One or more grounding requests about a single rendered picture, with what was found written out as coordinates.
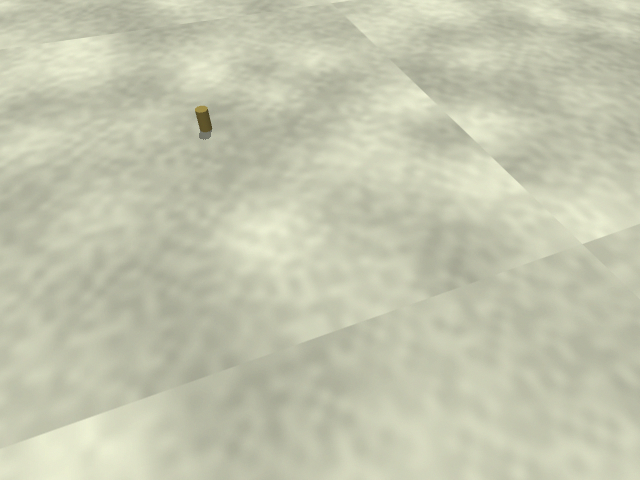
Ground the can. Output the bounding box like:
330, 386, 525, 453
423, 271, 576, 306
195, 106, 212, 132

